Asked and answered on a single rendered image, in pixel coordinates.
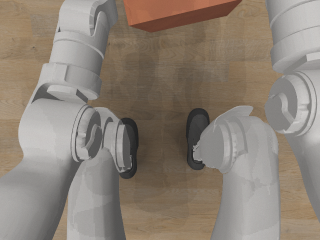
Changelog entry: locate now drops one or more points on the robot left shin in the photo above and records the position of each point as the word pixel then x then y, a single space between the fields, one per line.
pixel 105 112

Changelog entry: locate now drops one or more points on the robot left thigh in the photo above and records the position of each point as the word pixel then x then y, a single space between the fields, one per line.
pixel 94 210

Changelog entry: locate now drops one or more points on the left robot forearm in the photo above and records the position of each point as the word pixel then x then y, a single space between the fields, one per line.
pixel 79 46

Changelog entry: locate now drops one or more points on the robot right upper arm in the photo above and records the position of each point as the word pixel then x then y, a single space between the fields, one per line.
pixel 293 109

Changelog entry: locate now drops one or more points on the right robot forearm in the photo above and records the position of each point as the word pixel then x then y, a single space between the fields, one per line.
pixel 295 27

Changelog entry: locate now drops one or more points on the robot left upper arm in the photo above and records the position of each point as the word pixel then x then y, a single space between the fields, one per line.
pixel 56 137

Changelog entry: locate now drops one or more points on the carton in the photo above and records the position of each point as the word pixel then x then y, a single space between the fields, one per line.
pixel 158 15

